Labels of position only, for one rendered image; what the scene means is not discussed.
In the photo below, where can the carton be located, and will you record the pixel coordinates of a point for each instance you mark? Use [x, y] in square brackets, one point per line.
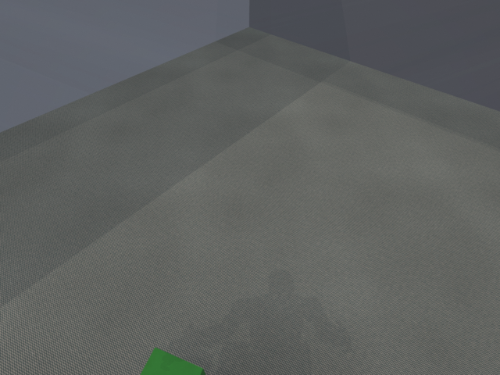
[163, 363]

